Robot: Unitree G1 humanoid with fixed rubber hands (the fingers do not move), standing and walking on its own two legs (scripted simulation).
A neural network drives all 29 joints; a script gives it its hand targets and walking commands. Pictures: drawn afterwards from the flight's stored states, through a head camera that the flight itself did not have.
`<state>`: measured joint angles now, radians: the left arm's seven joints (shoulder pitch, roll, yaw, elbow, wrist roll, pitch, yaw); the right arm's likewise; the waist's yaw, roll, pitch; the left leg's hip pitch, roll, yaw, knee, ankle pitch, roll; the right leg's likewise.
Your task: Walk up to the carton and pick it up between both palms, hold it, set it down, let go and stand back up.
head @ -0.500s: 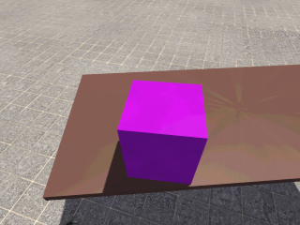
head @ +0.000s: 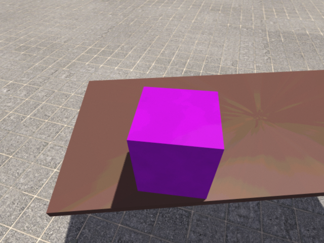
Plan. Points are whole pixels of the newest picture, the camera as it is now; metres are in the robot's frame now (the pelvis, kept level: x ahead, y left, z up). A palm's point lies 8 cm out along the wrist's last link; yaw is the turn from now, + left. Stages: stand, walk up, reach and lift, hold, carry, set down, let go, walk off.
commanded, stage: stand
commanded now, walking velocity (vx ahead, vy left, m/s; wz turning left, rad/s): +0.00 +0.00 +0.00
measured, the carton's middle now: (175, 143) +0.42 -0.02 +0.01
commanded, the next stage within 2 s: none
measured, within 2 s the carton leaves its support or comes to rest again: neither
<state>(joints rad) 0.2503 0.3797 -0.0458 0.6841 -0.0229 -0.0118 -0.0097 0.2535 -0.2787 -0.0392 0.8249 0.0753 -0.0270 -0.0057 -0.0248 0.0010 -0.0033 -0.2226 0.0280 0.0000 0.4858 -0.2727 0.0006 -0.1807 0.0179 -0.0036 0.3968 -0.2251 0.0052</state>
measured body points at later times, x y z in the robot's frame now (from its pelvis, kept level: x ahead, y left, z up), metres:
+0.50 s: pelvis -0.02 +0.00 +0.00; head -0.02 +0.01 +0.45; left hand +0.11 +0.28 -0.11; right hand +0.06 -0.28 -0.11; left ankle -0.01 +0.11 -0.74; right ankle -0.01 -0.13 -0.74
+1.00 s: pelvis -0.03 +0.00 +0.00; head -0.04 +0.01 +0.45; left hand +0.08 +0.29 -0.11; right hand +0.04 -0.28 -0.12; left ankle -0.01 +0.11 -0.74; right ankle -0.01 -0.13 -0.74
